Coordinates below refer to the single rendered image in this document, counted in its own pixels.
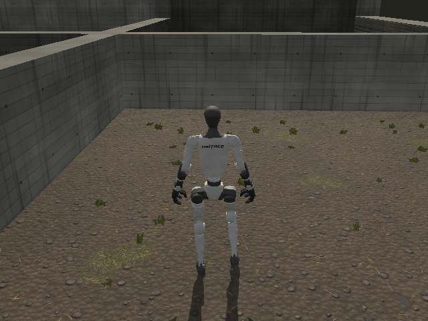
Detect right robot hand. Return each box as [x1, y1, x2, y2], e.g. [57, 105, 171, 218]
[240, 188, 255, 203]

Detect robot right upper arm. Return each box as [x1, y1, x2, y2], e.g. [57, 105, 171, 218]
[227, 134, 245, 171]

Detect left robot hand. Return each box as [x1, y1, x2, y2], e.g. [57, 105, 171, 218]
[172, 188, 187, 205]

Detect robot head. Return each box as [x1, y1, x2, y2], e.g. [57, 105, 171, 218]
[201, 106, 225, 138]

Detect robot left upper arm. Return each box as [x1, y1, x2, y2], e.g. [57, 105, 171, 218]
[181, 135, 199, 173]

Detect robot right thigh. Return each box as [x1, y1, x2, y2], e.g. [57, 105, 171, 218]
[223, 185, 237, 223]

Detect robot left forearm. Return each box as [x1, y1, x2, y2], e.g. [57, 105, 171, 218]
[173, 162, 187, 191]

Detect robot right forearm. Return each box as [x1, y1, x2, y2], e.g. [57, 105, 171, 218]
[239, 161, 253, 191]

